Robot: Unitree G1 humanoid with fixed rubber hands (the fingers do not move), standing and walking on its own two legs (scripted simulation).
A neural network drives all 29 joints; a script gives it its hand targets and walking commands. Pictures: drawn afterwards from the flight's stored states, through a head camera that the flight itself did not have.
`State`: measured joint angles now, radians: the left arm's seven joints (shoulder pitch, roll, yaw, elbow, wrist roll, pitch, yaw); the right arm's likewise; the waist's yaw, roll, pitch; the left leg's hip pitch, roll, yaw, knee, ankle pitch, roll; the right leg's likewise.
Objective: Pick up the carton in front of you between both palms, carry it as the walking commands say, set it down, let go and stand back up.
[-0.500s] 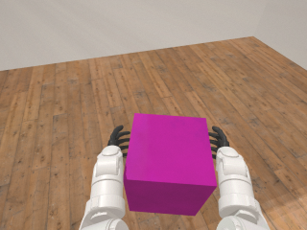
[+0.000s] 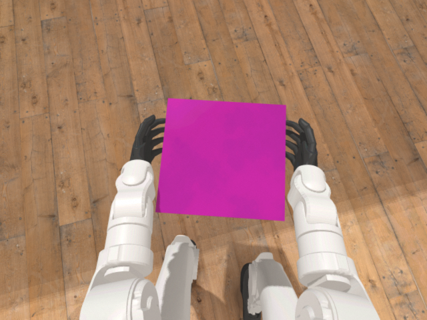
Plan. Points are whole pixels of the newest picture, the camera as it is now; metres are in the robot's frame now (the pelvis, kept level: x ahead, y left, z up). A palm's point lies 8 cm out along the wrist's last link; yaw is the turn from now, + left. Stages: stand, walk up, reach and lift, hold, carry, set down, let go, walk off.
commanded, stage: set down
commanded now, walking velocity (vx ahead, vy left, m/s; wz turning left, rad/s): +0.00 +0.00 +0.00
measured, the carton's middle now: (222, 168) +0.40 +0.04 -0.15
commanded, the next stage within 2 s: none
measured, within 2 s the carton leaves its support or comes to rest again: rests again in 1.60 s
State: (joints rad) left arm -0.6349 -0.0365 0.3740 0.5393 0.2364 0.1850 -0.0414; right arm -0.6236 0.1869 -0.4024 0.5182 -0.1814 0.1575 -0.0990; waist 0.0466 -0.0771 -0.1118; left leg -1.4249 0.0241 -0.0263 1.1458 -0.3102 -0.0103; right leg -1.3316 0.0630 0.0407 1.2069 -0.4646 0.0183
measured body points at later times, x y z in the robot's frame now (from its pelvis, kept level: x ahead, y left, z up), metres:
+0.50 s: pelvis -0.03 +0.01 -0.13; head +0.25 +0.06 +0.23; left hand +0.44 +0.22 -0.24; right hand +0.46 -0.08 -0.23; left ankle +0.10 +0.13 -0.62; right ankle +0.04 -0.12 -0.62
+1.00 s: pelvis -0.05 +0.00 -0.23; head +0.29 +0.07 +0.06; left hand +0.46 +0.24 -0.39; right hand +0.49 -0.06 -0.38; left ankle +0.10 +0.13 -0.62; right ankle +0.04 -0.13 -0.62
